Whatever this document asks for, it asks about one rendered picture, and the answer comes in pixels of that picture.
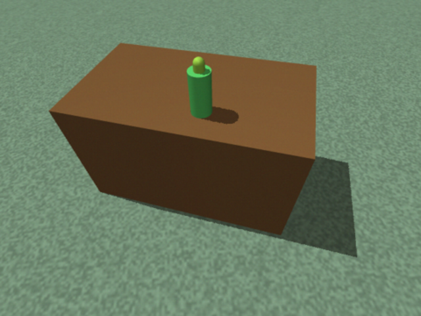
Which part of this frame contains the bottle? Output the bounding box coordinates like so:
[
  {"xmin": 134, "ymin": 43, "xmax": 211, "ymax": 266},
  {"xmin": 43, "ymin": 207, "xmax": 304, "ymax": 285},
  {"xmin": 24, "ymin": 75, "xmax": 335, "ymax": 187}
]
[{"xmin": 187, "ymin": 57, "xmax": 212, "ymax": 119}]

